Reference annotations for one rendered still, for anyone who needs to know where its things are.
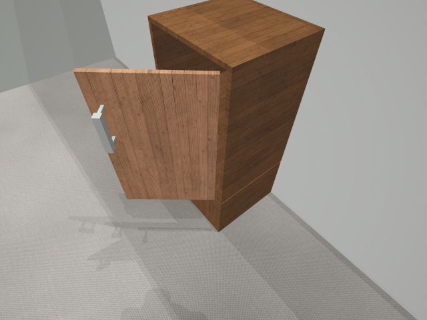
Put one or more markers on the cupboard door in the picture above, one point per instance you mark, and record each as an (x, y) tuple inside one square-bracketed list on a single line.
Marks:
[(166, 128)]

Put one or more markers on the handle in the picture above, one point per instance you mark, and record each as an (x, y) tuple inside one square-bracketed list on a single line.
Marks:
[(102, 130)]

